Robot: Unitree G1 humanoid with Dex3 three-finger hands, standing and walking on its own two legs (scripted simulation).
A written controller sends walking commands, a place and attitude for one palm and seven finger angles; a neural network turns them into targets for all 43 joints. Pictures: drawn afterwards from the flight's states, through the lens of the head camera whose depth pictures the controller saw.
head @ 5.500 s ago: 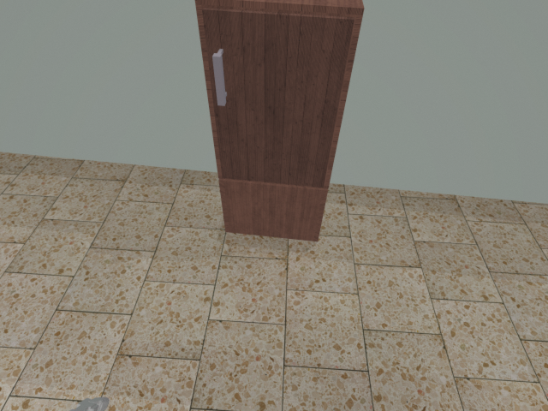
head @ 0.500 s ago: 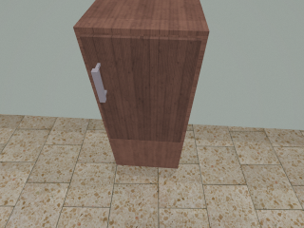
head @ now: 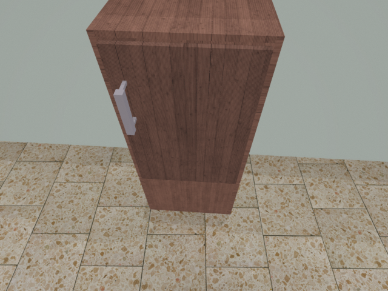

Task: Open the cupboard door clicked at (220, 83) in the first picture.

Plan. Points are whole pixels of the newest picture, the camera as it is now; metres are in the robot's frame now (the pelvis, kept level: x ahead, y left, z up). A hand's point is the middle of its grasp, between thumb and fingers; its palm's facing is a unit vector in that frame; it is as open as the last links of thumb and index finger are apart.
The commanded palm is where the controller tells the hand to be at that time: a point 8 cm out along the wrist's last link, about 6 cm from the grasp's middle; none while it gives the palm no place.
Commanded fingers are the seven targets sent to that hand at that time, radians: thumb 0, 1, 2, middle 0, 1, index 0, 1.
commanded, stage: come to a stop and stand still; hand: left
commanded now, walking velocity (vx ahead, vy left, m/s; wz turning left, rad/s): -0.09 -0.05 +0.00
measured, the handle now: (127, 108) +0.55 +0.22 +0.03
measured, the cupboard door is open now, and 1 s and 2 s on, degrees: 0 0 0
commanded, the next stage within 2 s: look again from close up in 0.92 s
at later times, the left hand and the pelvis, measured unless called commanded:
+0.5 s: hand out of the picture -0.01 +0.14 -0.17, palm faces +0.06 -0.98 -0.20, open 7.3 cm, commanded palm none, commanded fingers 0.00 0.90 0.90 -0.20 -0.30 -0.20 -0.30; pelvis -0.04 -0.04 +0.01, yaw +0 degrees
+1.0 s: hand out of the picture -0.08 +0.11 -0.16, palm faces +0.07 -0.99 -0.15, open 7.4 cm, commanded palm none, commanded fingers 0.00 0.90 0.90 -0.20 -0.30 -0.20 -0.30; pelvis -0.05 -0.04 +0.01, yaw +0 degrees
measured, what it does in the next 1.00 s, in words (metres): steps on the spot: right foot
